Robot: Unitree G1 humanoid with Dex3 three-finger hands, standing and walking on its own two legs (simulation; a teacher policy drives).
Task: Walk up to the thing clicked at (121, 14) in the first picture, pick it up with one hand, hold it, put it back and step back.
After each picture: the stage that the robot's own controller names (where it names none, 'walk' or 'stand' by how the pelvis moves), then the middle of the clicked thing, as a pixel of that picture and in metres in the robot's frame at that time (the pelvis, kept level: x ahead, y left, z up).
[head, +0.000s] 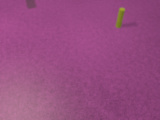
stand; (120, 18) +1.74 -0.44 -0.66
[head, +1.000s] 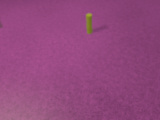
walk; (89, 24) +1.66 +0.04 -0.63
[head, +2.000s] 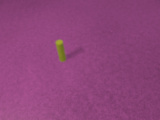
walk; (61, 51) +1.14 +0.28 -0.64
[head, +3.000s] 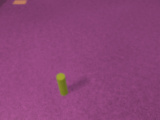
walk; (62, 85) +0.74 +0.23 -0.65
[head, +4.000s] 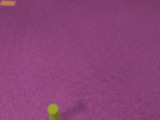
stand; (54, 115) +0.45 +0.20 -0.63
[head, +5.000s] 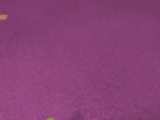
stand; out of the picture +0.40 +0.21 -0.66
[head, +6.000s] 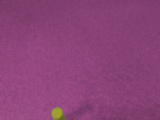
walk; (59, 118) +0.38 +0.19 -0.62
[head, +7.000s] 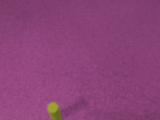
stand; (55, 113) +0.41 +0.21 -0.61
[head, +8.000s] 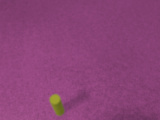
stand; (57, 105) +0.46 +0.23 -0.61
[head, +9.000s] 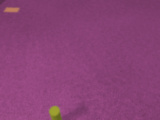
stand; (56, 117) +0.47 +0.20 -0.64
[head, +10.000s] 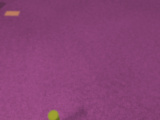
stand; out of the picture +0.45 +0.21 -0.66
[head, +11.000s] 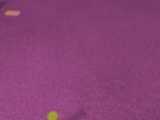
stand; out of the picture +0.45 +0.21 -0.66
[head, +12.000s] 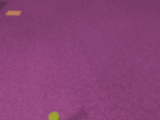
stand; out of the picture +0.44 +0.21 -0.66
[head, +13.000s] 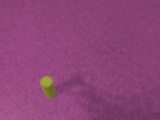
go down; (48, 88) +0.48 +0.20 -0.54
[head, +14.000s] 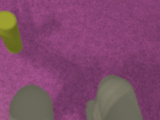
go down; (10, 36) +0.54 +0.23 -0.25
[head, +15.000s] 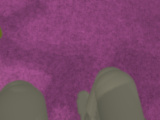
close in; out of the picture +0.53 +0.24 -0.21
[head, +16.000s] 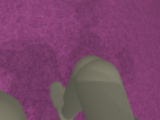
close; out of the picture +0.52 +0.28 -0.17
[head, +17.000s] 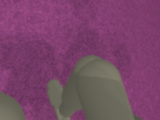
lift; out of the picture +0.51 +0.28 -0.18
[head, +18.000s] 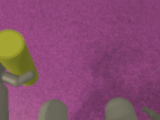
lift; (20, 64) +0.37 +0.20 -0.01
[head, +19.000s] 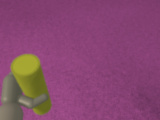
hold; (35, 89) +0.31 +0.17 +0.03
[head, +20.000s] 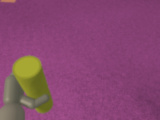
hold; (37, 89) +0.32 +0.16 +0.03
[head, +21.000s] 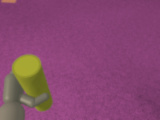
hold; (36, 87) +0.32 +0.16 +0.03
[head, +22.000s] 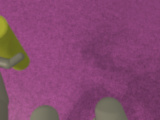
crouch; (9, 48) +0.45 +0.20 -0.03
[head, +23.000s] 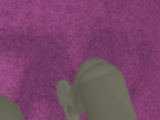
lower; out of the picture +0.52 +0.26 -0.17
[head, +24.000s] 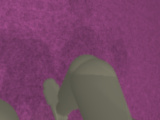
lower; out of the picture +0.51 +0.28 -0.18
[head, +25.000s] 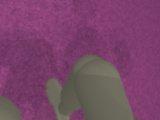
lower; out of the picture +0.50 +0.28 -0.18
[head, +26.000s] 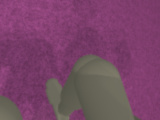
lower; out of the picture +0.50 +0.28 -0.19
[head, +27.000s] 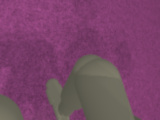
rest; out of the picture +0.50 +0.28 -0.19
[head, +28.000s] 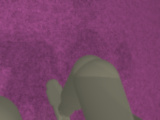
open; out of the picture +0.50 +0.28 -0.19
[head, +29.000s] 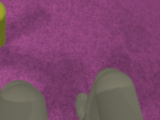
stand; out of the picture +0.50 +0.23 -0.21
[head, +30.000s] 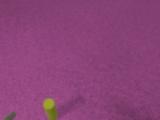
stand; (51, 110) +0.45 +0.19 -0.57
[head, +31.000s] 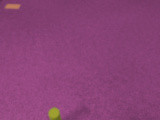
stand; out of the picture +0.45 +0.19 -0.60
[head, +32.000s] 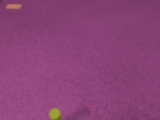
stand; out of the picture +0.44 +0.18 -0.60
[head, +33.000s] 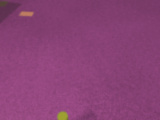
stand; out of the picture +0.46 +0.17 -0.65
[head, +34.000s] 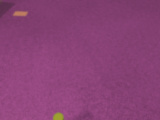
stand; out of the picture +0.44 +0.19 -0.66
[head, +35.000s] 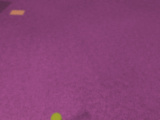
stand; out of the picture +0.44 +0.20 -0.66
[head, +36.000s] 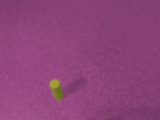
walk; (56, 90) +0.55 +0.21 -0.63
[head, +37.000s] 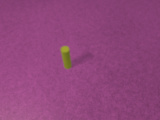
walk; (66, 58) +0.88 +0.19 -0.63
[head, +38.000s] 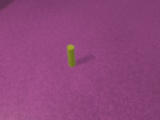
walk; (71, 56) +1.10 +0.18 -0.64
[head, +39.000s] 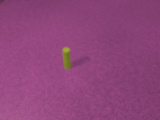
stand; (66, 59) +1.06 +0.16 -0.66
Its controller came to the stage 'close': yes
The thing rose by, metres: 0.68
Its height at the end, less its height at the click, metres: +0.00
